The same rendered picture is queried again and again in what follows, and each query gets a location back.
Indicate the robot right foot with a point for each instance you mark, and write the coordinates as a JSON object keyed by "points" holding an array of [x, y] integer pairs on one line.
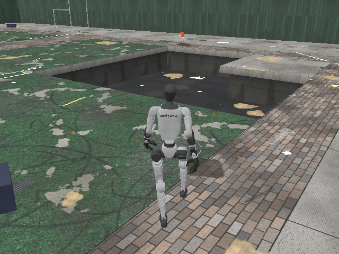
{"points": [[183, 193]]}

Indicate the right robot thigh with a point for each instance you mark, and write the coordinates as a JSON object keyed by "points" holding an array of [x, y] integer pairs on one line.
{"points": [[182, 153]]}

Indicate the right robot forearm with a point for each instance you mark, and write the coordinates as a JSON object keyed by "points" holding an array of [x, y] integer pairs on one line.
{"points": [[192, 146]]}

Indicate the robot left hand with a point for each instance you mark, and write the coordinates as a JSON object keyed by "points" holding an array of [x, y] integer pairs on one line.
{"points": [[147, 145]]}

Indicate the robot right hand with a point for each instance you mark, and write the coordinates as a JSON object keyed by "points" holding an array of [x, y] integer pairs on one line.
{"points": [[196, 164]]}

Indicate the robot left upper arm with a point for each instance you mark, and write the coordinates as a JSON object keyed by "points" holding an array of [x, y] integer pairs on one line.
{"points": [[151, 118]]}

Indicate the robot right upper arm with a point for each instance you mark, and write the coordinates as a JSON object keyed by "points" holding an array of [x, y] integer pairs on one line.
{"points": [[187, 121]]}

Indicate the left robot forearm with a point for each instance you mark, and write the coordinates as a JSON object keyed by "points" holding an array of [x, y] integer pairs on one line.
{"points": [[147, 137]]}

